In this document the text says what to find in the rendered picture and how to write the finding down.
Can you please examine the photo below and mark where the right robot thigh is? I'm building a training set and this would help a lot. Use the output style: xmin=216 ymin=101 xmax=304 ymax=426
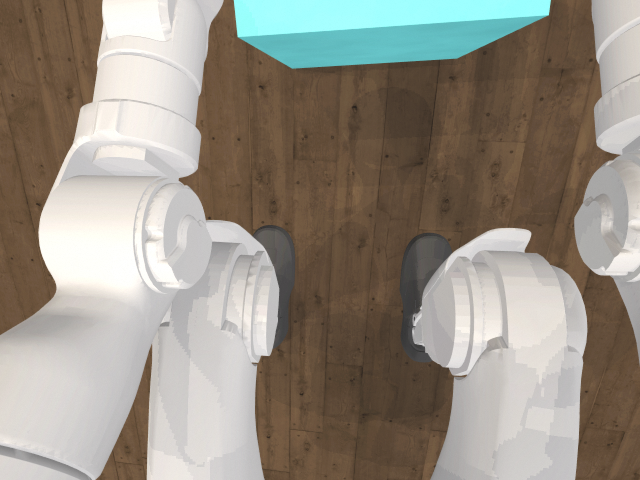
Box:
xmin=430 ymin=250 xmax=583 ymax=480

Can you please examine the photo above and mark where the robot left upper arm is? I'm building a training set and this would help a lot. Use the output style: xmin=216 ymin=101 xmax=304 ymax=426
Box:
xmin=0 ymin=175 xmax=212 ymax=480

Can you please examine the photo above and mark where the carton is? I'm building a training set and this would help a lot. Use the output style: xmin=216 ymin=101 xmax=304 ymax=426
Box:
xmin=234 ymin=0 xmax=551 ymax=69

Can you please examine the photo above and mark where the robot right forearm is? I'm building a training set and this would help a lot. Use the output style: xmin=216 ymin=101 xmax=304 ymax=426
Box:
xmin=592 ymin=0 xmax=640 ymax=155

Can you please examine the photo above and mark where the robot right upper arm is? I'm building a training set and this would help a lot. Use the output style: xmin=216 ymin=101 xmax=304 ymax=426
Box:
xmin=574 ymin=150 xmax=640 ymax=364

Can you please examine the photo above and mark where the robot left foot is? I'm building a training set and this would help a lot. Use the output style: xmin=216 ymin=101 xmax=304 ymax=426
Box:
xmin=253 ymin=225 xmax=295 ymax=349

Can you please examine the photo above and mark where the robot left forearm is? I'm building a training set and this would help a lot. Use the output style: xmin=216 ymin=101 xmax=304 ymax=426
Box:
xmin=39 ymin=0 xmax=224 ymax=257

